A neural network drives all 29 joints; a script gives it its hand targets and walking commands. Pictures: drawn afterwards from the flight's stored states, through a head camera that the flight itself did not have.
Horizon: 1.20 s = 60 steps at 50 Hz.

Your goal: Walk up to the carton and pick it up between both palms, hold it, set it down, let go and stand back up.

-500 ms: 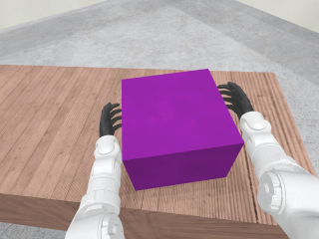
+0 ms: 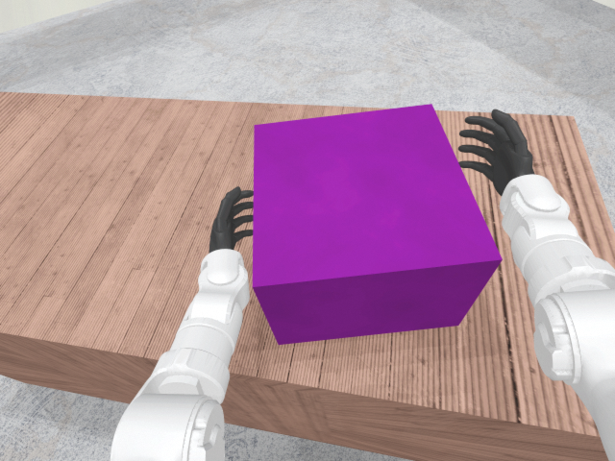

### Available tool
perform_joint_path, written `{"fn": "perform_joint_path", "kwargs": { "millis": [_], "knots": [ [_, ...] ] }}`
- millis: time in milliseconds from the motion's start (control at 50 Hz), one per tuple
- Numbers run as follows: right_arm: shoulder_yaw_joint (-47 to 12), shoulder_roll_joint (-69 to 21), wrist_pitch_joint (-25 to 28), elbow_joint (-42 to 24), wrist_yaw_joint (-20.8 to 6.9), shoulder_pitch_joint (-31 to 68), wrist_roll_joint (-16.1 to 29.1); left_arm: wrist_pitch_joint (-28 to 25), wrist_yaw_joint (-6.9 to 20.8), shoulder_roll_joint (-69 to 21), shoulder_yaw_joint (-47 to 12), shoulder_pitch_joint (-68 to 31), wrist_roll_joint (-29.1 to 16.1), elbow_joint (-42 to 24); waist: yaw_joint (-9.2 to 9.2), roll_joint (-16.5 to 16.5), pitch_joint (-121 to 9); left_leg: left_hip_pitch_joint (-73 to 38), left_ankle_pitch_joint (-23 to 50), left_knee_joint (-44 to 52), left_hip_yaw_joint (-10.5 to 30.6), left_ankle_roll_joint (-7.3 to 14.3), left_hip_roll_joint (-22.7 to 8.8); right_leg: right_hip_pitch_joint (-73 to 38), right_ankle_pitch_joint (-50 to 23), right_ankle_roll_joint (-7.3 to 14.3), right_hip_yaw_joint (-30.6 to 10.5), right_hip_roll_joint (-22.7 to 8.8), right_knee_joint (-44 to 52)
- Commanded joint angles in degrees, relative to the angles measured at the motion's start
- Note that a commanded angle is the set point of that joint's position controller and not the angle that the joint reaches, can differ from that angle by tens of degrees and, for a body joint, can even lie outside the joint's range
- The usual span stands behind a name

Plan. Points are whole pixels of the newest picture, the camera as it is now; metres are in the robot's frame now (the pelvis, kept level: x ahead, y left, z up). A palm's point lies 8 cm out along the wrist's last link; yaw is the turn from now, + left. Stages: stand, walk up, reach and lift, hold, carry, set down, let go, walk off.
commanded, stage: set down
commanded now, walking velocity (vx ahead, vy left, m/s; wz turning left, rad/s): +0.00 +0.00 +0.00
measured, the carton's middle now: (355, 224) +0.46 +0.02 +0.02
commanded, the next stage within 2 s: none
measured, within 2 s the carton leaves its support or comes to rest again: neither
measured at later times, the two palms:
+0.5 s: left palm (200, 224) +0.39 +0.21 +0.09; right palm (575, 159) +0.48 -0.23 +0.13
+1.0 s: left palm (163, 199) +0.37 +0.22 +0.16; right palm out of the picture +0.46 -0.24 +0.19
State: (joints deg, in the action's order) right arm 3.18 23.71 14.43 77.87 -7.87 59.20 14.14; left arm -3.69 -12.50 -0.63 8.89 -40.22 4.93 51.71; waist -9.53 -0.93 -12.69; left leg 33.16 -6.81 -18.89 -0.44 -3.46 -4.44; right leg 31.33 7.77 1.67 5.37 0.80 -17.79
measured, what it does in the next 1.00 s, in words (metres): stands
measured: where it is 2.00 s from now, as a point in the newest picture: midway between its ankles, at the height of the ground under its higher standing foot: outside the picture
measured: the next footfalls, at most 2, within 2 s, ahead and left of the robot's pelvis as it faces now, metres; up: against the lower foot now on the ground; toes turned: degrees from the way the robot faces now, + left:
none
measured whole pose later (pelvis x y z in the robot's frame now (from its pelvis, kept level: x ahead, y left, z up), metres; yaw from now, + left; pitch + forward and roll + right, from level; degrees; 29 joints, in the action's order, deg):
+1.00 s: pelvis -0.03 -0.01 +0.00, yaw +0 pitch +14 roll -1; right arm -6.8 38.0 -5.8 73.8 -13.9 63.8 25.8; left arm 25.0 -11.1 9.3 5.0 -45.9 -3.7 32.5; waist -10.5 -0.7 -11.2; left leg 27.5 -6.7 -20.6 -0.4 -3.9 -5.1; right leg 26.2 8.0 2.0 5.4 1.3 -20.4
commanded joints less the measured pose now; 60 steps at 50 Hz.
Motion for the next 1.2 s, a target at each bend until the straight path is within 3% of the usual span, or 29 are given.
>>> {"fn": "perform_joint_path", "kwargs": {
  "millis": [0,20,40,80,120,140,180,200,260,300,320,340,360,420,460,480,520,560,580,700,720,800,840,880,960,1000,1100,1120,1180],
  "knots": [
    [-7.4,17.4,0.2,1.0,-0.7,24.8,3.4,-2.4,-0.6,6.7,-2.4,-23.4,-8.9,-11.1,-1.19,5.8,-34.4,-19.7,26.6,-8.3,-4.9,-1.5,2.0,-10.4,-20.0,0.0,-2.0,5.4,-3.2],
    [-7.8,17.4,0.1,1.9,-0.9,26.0,3.5,-2.3,-0.5,6.5,-3.0,-24.7,-9.0,-9.1,-0.59,5.8,-33.2,-19.0,24.8,-8.4,-4.9,-1.4,2.1,-9.4,-18.4,0.0,-2.0,5.5,-3.3],
    [-8.6,17.5,0.0,0.4,-1.3,26.0,4.3,-2.4,-0.4,7.0,-2.8,-23.8,-9.3,-10.7,-1.61,6.3,-33.8,-18.9,25.9,-8.4,-5.2,-1.5,2.0,-10.0,-19.2,-0.1,-2.1,5.4,-3.6],
    [-9.6,18.5,0.1,-1.1,-1.7,26.6,5.6,-2.0,0.0,7.7,-2.9,-24.0,-10.1,-11.5,-1.37,8.0,-35.4,-18.3,26.9,-8.9,-5.4,-1.3,2.2,-11.0,-22.7,-0.4,-2.4,5.6,-4.4],
    [-10.7,18.1,0.2,0.7,-2.2,25.2,6.7,-2.1,0.8,6.7,-4.9,-23.2,-11.1,-8.3,-0.39,7.5,-32.6,-17.3,25.7,-8.9,-4.8,-1.2,2.1,-10.3,-21.5,-0.5,-2.2,5.6,-4.7],
    [-11.2,17.9,-0.1,1.4,-2.4,24.4,7.2,-2.2,1.1,8.3,-3.9,-22.8,-10.8,-7.7,-1.04,8.1,-32.1,-16.8,25.2,-8.8,-5.4,-1.2,2.3,-10.8,-21.4,-0.8,-2.6,5.6,-4.6],
    [-12.0,19.9,0.1,-3.1,-2.8,25.2,8.7,-2.1,1.6,11.1,-2.9,-24.7,-11.4,-11.5,-1.19,8.7,-35.5,-14.9,24.6,-8.4,-5.8,-0.8,3.0,-14.9,-25.9,-1.7,-3.2,5.3,-6.0],
    [-13.0,19.8,-0.1,-2.7,-2.8,25.8,9.5,-1.8,1.8,11.0,-3.4,-23.9,-11.6,-9.8,-1.35,8.6,-34.6,-13.9,24.3,-8.5,-5.7,-0.8,3.0,-15.4,-26.6,-1.7,-3.5,5.3,-6.2],
    [-12.7,21.7,-0.2,-4.6,-3.4,27.5,10.6,-1.1,1.7,11.6,-4.7,-25.8,-13.6,-12.1,-0.82,8.2,-36.8,-15.0,24.0,-8.9,-5.4,-1.1,2.8,-13.8,-24.8,-1.7,-2.8,5.6,-6.3],
    [-13.4,22.7,-0.9,-6.8,-3.8,28.2,11.5,0.5,1.6,11.8,-5.4,-25.7,-14.2,-14.5,-0.72,8.5,-36.9,-15.7,24.9,-8.9,-5.1,-1.1,2.8,-14.9,-26.3,-1.7,-3.1,5.6,-6.2],
    [-14.9,21.7,-1.6,-6.1,-4.0,28.4,11.7,1.2,2.1,12.5,-5.4,-25.5,-14.5,-11.0,-1.55,10.0,-33.9,-13.5,23.4,-8.5,-5.5,-0.6,3.2,-15.8,-26.3,-2.1,-3.4,5.4,-6.3],
    [-14.9,22.4,-1.8,-8.3,-4.0,29.2,12.3,1.8,2.3,13.4,-5.4,-26.3,-14.7,-12.9,-1.24,10.2,-35.0,-13.1,22.7,-8.5,-5.5,-0.5,3.4,-17.0,-27.3,-2.4,-3.6,5.3,-6.7],
    [-15.5,21.8,-2.6,-5.5,-4.4,29.1,12.5,2.4,2.3,13.6,-5.0,-26.3,-14.2,-10.4,-1.45,10.0,-31.9,-12.2,20.0,-7.8,-5.4,0.0,3.4,-16.3,-24.4,-2.3,-3.6,5.1,-6.1],
    [-14.5,23.7,-4.2,-8.5,-4.8,30.9,12.9,4.8,2.0,14.1,-5.2,-27.5,-15.5,-13.7,-0.96,10.3,-32.1,-13.5,18.2,-7.3,-5.4,0.0,3.3,-16.0,-21.1,-2.3,-3.6,5.1,-5.6],
    [-15.2,25.7,-5.5,-12.5,-5.0,31.7,14.4,7.0,1.6,16.5,-5.0,-29.3,-16.3,-18.3,-1.32,10.7,-36.0,-14.5,20.5,-7.4,-5.2,-0.2,3.5,-17.9,-25.2,-2.5,-4.0,5.4,-5.8],
    [-14.3,25.3,-6.0,-11.9,-5.1,32.3,13.6,7.8,1.6,16.4,-4.6,-29.8,-16.1,-16.5,-0.89,10.8,-33.9,-14.0,18.7,-7.2,-4.9,-0.1,3.6,-17.9,-24.6,-2.7,-3.8,5.1,-5.7],
    [-15.3,25.2,-7.7,-11.0,-5.7,33.0,13.5,9.5,1.9,17.6,-3.8,-30.4,-15.8,-15.2,-2.05,11.7,-30.8,-12.1,15.2,-6.2,-5.2,0.6,3.9,-18.8,-21.9,-3.2,-4.3,4.6,-5.6],
    [-14.7,25.8,-8.8,-13.3,-5.8,32.2,13.6,11.4,1.9,17.4,-4.1,-29.8,-16.4,-18.4,-1.01,11.4,-32.8,-12.9,16.9,-6.5,-5.0,0.5,4.2,-20.6,-25.1,-3.3,-4.3,4.7,-6.2],
    [-14.4,27.0,-9.4,-12.3,-6.1,33.0,13.6,12.3,1.7,18.6,-3.2,-31.0,-16.2,-18.1,-1.86,11.0,-32.5,-12.5,16.1,-6.1,-5.2,0.3,4.1,-20.5,-25.2,-3.4,-4.3,4.7,-6.0],
    [-13.3,28.9,-13.6,-16.7,-6.5,33.4,13.4,19.3,1.1,18.5,-2.3,-31.3,-16.1,-25.4,-0.82,11.8,-31.9,-14.7,18.4,-5.5,-4.9,0.1,4.3,-23.5,-29.2,-3.6,-4.6,4.7,-5.7],
    [-12.3,29.4,-14.3,-16.8,-6.5,32.5,13.3,20.4,1.2,18.3,-2.7,-30.9,-16.0,-27.5,0.18,10.8,-32.1,-15.6,17.7,-5.0,-4.3,-0.2,4.1,-24.1,-28.3,-3.4,-4.4,4.6,-5.2],
    [-11.6,28.2,-17.5,-16.0,-6.9,30.6,12.1,24.7,1.1,17.3,-2.0,-29.9,-15.0,-28.4,0.84,11.3,-27.0,-15.7,15.2,-3.8,-3.5,0.2,4.2,-23.8,-24.1,-3.1,-4.6,4.3,-4.0],
    [-11.0,28.6,-18.7,-15.7,-7.1,29.5,12.3,26.5,0.9,17.8,-1.5,-30.2,-14.4,-29.4,0.54,9.7,-24.1,-15.6,12.8,-3.0,-3.5,0.4,4.4,-23.3,-20.0,-2.8,-4.7,4.0,-3.2],
    [-9.9,28.4,-18.9,-17.0,-7.4,28.1,12.0,27.3,1.0,16.9,-3.0,-28.7,-14.7,-30.0,1.51,9.6,-23.2,-16.7,12.1,-3.1,-3.0,0.4,4.5,-22.4,-17.4,-2.8,-4.3,4.3,-2.9],
    [-10.2,25.9,-19.6,-16.4,-7.3,22.8,11.5,28.0,1.2,16.3,-1.5,-24.5,-13.3,-30.1,1.38,10.1,-20.2,-15.0,11.0,-2.2,-2.6,1.0,4.7,-25.2,-17.3,-2.7,-5.2,3.6,-2.9],
    [-8.7,26.6,-19.0,-16.6,-7.2,21.1,11.3,27.6,1.2,15.2,-1.6,-23.1,-12.5,-31.5,2.35,8.3,-19.4,-15.8,10.4,-2.1,-2.1,1.2,4.7,-25.4,-16.1,-2.6,-5.0,3.6,-3.0],
    [-8.0,26.2,-18.4,-20.5,-7.4,18.6,11.7,28.3,1.1,14.7,-1.2,-18.6,-11.7,-32.2,1.59,8.5,-19.1,-16.8,10.2,-2.2,-1.8,1.5,4.7,-24.4,-14.0,-2.3,-5.1,3.5,-2.5],
    [-7.3,26.1,-18.2,-20.9,-7.3,16.1,11.1,28.4,1.4,13.7,-1.7,-16.8,-11.3,-32.9,2.62,8.3,-18.7,-17.7,10.9,-1.9,-1.8,1.4,4.8,-24.9,-14.2,-2.2,-4.9,3.7,-2.2],
    [-5.8,26.7,-17.7,-26.0,-7.1,15.5,11.6,28.9,1.5,15.1,-0.3,-15.6,-10.6,-36.3,2.65,8.1,-20.1,-18.3,9.9,-1.9,-1.7,1.7,4.9,-24.8,-13.4,-2.2,-5.3,3.2,-2.1]
  ]
}}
